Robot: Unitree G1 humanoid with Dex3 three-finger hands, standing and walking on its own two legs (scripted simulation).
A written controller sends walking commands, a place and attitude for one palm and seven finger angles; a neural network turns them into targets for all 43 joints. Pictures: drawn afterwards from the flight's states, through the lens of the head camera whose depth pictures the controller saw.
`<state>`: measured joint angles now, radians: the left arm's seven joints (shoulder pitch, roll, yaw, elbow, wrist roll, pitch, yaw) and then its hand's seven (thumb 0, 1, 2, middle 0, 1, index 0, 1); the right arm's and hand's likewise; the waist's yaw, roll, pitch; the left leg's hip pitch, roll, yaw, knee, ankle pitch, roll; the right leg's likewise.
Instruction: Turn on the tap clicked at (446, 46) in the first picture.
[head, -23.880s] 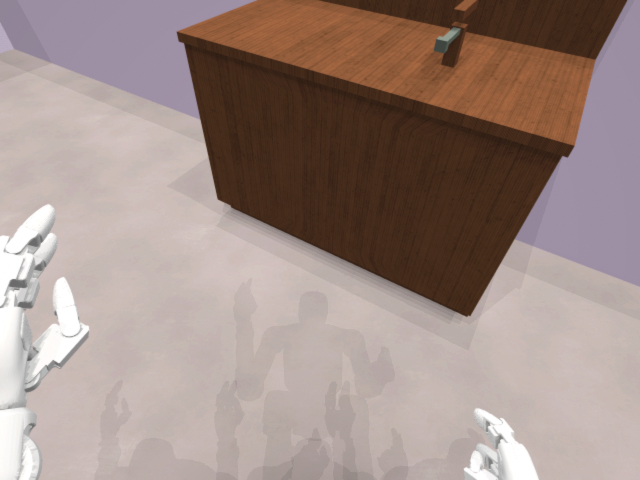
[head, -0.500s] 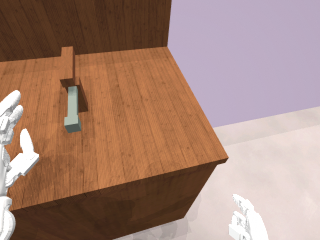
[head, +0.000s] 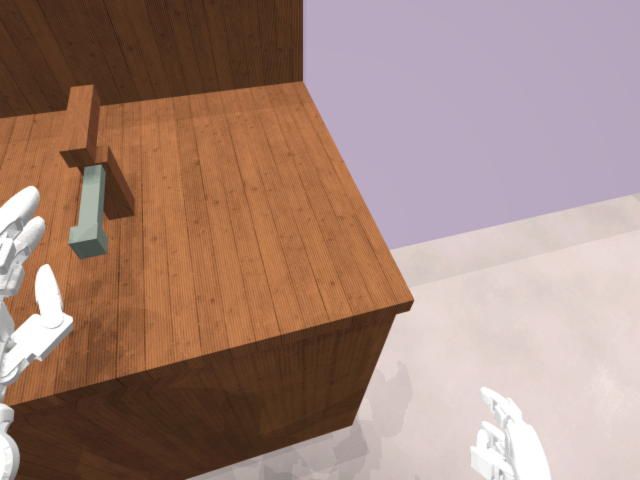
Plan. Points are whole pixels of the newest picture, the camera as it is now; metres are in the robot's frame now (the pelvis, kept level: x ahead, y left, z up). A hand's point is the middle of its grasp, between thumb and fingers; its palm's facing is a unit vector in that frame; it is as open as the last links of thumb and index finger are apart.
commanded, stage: shuffle to correct the standing spot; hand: left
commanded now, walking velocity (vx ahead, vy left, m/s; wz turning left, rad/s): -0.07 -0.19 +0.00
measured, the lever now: (88, 240) +0.33 +0.29 +0.13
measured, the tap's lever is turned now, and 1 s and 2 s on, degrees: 0 0 0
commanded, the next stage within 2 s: none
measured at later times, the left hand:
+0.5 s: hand (69, 328) +0.21 +0.24 +0.16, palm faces +0.34 -0.85 -0.39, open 7.4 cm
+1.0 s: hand (76, 314) +0.22 +0.24 +0.17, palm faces +0.35 -0.85 -0.40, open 7.4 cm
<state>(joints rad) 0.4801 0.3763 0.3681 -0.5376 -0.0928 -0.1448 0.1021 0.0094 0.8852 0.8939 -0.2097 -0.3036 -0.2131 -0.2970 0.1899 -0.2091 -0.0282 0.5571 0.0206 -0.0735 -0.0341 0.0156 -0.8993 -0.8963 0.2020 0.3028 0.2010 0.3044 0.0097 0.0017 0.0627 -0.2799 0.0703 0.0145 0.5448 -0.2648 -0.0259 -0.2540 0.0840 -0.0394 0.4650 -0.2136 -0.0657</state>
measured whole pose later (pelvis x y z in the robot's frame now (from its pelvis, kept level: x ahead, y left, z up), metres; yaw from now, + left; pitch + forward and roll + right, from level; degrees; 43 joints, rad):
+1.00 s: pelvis +0.01 -0.01 +0.00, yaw +1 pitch +0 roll -1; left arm 0.50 0.39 0.37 -0.58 -0.10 -0.13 0.11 0.01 0.88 0.89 -0.21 -0.30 -0.21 -0.30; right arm 0.19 -0.19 -0.02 0.57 0.02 -0.06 -0.04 0.02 -0.90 -0.90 0.20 0.30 0.20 0.30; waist 0.00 0.00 0.07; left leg -0.29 0.07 0.00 0.56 -0.28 -0.04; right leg -0.26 0.08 -0.06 0.49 -0.24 -0.07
